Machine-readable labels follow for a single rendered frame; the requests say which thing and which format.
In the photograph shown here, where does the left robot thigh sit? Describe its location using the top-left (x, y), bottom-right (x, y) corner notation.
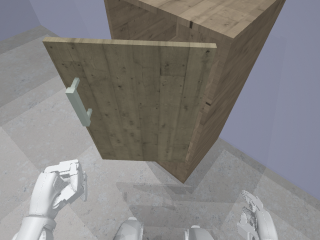
top-left (113, 219), bottom-right (144, 240)

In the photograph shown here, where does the handle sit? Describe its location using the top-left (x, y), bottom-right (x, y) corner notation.
top-left (65, 77), bottom-right (92, 127)

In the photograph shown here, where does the cupboard door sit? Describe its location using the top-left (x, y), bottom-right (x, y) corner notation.
top-left (42, 37), bottom-right (217, 163)

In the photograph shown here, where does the robot left hand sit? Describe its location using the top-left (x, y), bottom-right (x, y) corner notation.
top-left (29, 159), bottom-right (88, 219)

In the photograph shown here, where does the right robot thigh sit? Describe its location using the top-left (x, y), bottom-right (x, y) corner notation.
top-left (183, 227), bottom-right (214, 240)

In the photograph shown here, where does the robot left forearm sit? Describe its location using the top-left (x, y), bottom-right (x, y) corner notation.
top-left (11, 215), bottom-right (57, 240)

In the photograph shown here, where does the robot thigh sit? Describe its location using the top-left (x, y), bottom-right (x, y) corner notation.
top-left (113, 219), bottom-right (144, 240)
top-left (183, 227), bottom-right (214, 240)

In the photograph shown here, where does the robot right hand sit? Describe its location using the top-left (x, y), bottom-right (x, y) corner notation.
top-left (237, 190), bottom-right (278, 240)

